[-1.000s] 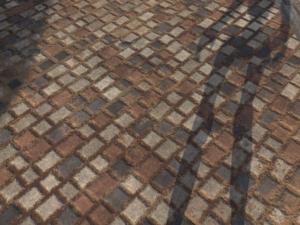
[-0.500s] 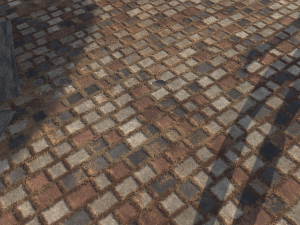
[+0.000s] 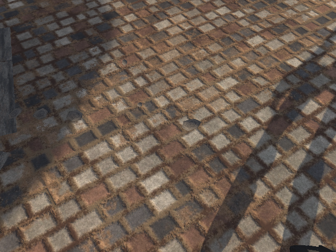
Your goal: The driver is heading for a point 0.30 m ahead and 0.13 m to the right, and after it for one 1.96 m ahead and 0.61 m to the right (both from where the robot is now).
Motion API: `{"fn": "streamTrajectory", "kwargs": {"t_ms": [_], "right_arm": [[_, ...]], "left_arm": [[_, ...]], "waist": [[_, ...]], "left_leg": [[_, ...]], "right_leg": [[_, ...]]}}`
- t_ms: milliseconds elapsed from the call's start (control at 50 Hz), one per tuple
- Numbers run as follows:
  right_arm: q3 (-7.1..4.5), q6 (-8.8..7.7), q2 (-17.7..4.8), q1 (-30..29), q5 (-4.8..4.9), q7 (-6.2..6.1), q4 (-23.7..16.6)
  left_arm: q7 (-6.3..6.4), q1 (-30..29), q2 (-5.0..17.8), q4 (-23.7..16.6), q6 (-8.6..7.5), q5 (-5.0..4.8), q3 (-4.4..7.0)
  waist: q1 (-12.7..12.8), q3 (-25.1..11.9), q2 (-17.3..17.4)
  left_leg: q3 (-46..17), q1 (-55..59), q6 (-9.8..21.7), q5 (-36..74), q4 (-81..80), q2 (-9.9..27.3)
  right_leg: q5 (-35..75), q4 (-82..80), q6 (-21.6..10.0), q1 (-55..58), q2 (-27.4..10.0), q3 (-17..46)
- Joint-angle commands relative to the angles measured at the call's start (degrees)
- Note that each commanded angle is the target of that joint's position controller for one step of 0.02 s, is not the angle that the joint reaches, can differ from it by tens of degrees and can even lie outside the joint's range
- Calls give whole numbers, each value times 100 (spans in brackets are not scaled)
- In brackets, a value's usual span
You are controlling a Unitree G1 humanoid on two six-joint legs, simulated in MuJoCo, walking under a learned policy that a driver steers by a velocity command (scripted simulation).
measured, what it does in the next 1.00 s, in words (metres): walks ahead, turning right: right foot, then left foot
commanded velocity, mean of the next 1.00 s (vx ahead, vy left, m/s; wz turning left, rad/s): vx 0.22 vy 0.00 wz -0.45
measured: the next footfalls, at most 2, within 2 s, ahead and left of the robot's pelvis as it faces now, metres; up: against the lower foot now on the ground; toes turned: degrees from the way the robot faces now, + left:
right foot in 0.42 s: +0.36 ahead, -0.15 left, +0.00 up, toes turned -15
left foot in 0.92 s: +0.43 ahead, +0.06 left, +0.00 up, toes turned -32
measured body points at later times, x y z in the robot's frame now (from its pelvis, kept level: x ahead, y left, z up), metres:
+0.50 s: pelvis +0.23 -0.05 -0.01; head +0.28 -0.07 +0.43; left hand +0.47 +0.16 -0.10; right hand +0.25 -0.34 -0.14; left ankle +0.11 +0.12 -0.64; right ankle +0.32 -0.14 -0.73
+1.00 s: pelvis +0.31 -0.02 +0.00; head +0.34 -0.01 +0.45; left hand +0.60 +0.13 -0.09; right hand +0.29 -0.32 -0.09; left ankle +0.39 +0.08 -0.73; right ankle +0.29 -0.13 -0.70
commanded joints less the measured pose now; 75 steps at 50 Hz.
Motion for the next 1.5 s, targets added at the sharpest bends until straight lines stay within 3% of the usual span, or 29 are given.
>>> {"fn": "streamTrajectory", "kwargs": {"t_ms": [20, 100, 180, 280, 340, 400, 420, 440, 460, 480, 500, 520, 600, 700, 780, 840, 900, 920, 940, 960, 980, 1020, 1120, 1200, 1220, 1240, 1260, 1300, 1500], "right_arm": [[-207, -32, -620, 889, -24, -24, 37], [-238, -182, -591, 637, -86, -28, 235], [-283, -166, -723, 804, -118, -133, 459], [-309, -2, -956, 903, -51, -288, 584], [-362, 173, -1138, 986, 63, -350, 634], [-426, 332, -1282, 694, 173, -436, 518], [-385, 335, -1173, 702, 174, -426, 492], [-209, 282, -644, 1044, -125, -375, 344], [-72, 187, -407, 1711, -173, -263, 204], [-196, 144, -971, 1303, -26, -183, 284], [-206, 165, -1008, 802, 105, -187, 109], [-201, 225, -902, 663, 34, -270, 158], [-233, 474, -813, 819, -72, -388, 146], [-202, 537, -734, 474, -62, -456, 49], [-202, 495, -734, 253, -23, -407, -35], [-200, 407, -751, 289, -2, -331, -52], [-207, 324, -693, 610, -34, -216, 3], [-262, 316, -985, 658, -152, -212, -44], [-352, 362, -1462, 384, -244, -245, -115], [-308, 365, -1172, 472, -325, -244, -110], [-286, 348, -1081, 418, -260, -254, -166], [-261, 356, -966, 232, -65, -278, -180], [-171, 506, -709, 269, -51, -256, -73], [-162, 539, -798, 568, 57, -237, 62], [-130, 473, -744, 711, 28, -216, 105], [-87, 378, -652, 762, -111, -159, 72], [-43, 313, -445, 897, -130, -130, 111], [-80, 327, -655, 322, -140, -143, 137], [-94, 456, -519, 487, -72, -275, 535]], "left_arm": [[32, -415, 688, -566, -107, 13, 195], [39, -191, 341, -528, 155, -8, 204], [14, -660, 291, -719, 166, 38, 221], [-185, -1643, 50, -1162, 108, 167, 111], [-312, -1702, 185, -1401, 143, 153, 165], [-356, -718, 637, -1311, 154, 159, 386], [-266, -90, 940, -1170, 139, 178, 529], [-105, 70, 1519, -1194, 170, 193, 637], [-105, -286, 1820, -1512, 144, 324, 621], [-152, -333, 1379, -1653, 185, 265, 544], [-155, -683, 1100, -1702, 185, 196, 462], [-126, -934, 906, -1685, 218, 103, 416], [-20, -1266, 882, -1839, 309, 236, 409], [173, -1209, 1007, -1917, 436, 155, 457], [222, -1266, 973, -1991, 541, 185, 446], [187, -1168, 861, -1982, 580, 218, 395], [171, -1150, 704, -1943, 626, 154, 298], [172, -921, 525, -1913, 615, 181, 242], [146, -598, 394, -1955, 563, 199, 218], [148, -978, 772, -2050, 483, 243, 318], [154, -1131, 1054, -2007, 469, 193, 427], [188, -969, 843, -1781, 578, 180, 424], [134, -1225, 93, -1768, 620, 151, 146], [105, -1010, 286, -1559, 598, 130, 206], [128, -992, 461, -1589, 597, 200, 223], [178, -909, 795, -1629, 605, 264, 276], [143, -992, 749, -1462, 601, 280, 283], [71, -1085, 301, -1477, 530, 329, 177], [144, -886, 257, -1239, 358, 269, 107]], "waist": [[-505, -477, 520], [-151, -149, 596], [-229, 31, 437], [-531, 281, 360], [-498, 86, 534], [82, -492, 633], [409, -834, 329], [162, -1346, -898], [-328, -2404, -1510], [143, -2764, -439], [72, -2008, -242], [-115, -1339, 233], [-478, -905, -296], [-332, -1077, -445], [-217, -874, -718], [-110, -923, -826], [-349, -836, -730], [-256, -796, -213], [171, -583, 1256], [-173, -551, 1692], [-274, -493, 1285], [-201, -434, 881], [-342, -561, 1256], [-300, -517, 1191], [-339, -586, 960], [-478, -761, 272], [-674, -799, -631], [-361, -418, -297], [-366, -2, -75]], "left_leg": [[-2024, 2322, 929, 115, -1663, 1707], [-925, 1442, 891, 890, -2245, 1484], [-194, 1686, 820, 1455, -2322, 1418], [667, 1810, 588, 2921, -1920, 1315], [727, 2426, 493, 3625, -1320, 1519], [793, 2575, 227, 4714, 287, 1433], [906, 2170, -49, 3936, 1505, 1084], [877, 587, -401, 119, 3332, 570], [-141, -1146, -707, -3347, 5255, -502], [-1024, -1292, -586, -2915, 5418, -137], [-911, -1532, -479, -2377, 5112, 45], [-830, -1548, -501, -1991, 4604, 268], [-720, -656, -593, -1411, 3508, 254], [-883, -741, -769, -882, 2481, 133], [-916, -529, -749, -739, 1712, 54], [-806, -115, -652, -911, 1148, 52], [-618, 900, -357, -57, -507, 63], [-1236, 1341, -95, 333, -902, 763], [-2319, 1501, 583, 1459, -1085, 1720], [-3074, 1088, 1290, 1620, -1325, 2294], [-2917, 1118, 1345, 1565, -1266, 2154], [-2186, 1330, 970, 1712, -1031, 1661], [-1266, 1504, 748, 2138, -802, 1037], [-1428, 1424, 606, 1679, -630, 1025], [-1439, 1132, 331, 1238, -634, 984], [-1121, 758, 52, 747, -313, 706], [-629, 985, -236, -84, -465, 310], [-522, 1162, -449, -112, -294, 242], [-561, 1220, -432, 54, -294, 252]], "right_leg": [[746, 747, 11, -2402, -627, 277], [1417, 471, 153, -2008, -791, 327], [2451, -406, 238, -2491, -731, 416], [3256, -2061, 174, -2004, -508, -393], [2668, -2423, 13, -1880, -331, -596], [2110, -2874, -340, -702, 165, -866], [3052, -3498, -539, 316, 286, -730], [5837, -3103, -967, 1897, -913, 839], [6770, -3300, -2477, 3388, -2339, 3630], [5809, -3624, -2288, 3156, -2078, 3202], [4969, -3743, -1958, 2483, -1766, 2462], [4296, -3901, -1614, 1651, -1430, 1983], [3830, -4264, -1376, -3, -912, 1489], [2487, -4225, -1181, 43, -764, 1717], [1278, -4257, -1030, -61, -668, 2017], [1764, -3993, -1024, 117, -763, 2189], [2125, -3556, -737, -17, -545, 2132], [1442, -3055, -407, -376, -215, 1809], [-16, -2201, -31, -1096, 685, 754], [-778, -1247, 231, -1256, 635, 503], [-707, -444, 348, -1342, 546, 605], [-335, 194, 549, -1512, 498, 612], [25, -1693, 737, -545, 130, -89], [1700, -4087, 495, 569, 144, -257], [2196, -4137, 338, 1048, -112, 84], [3463, -3725, 132, 1505, -626, 523], [2661, -3534, -147, 966, -631, 510], [1615, -3745, -95, 389, -434, 487], [1350, -3732, 54, 1, -269, 381]]}}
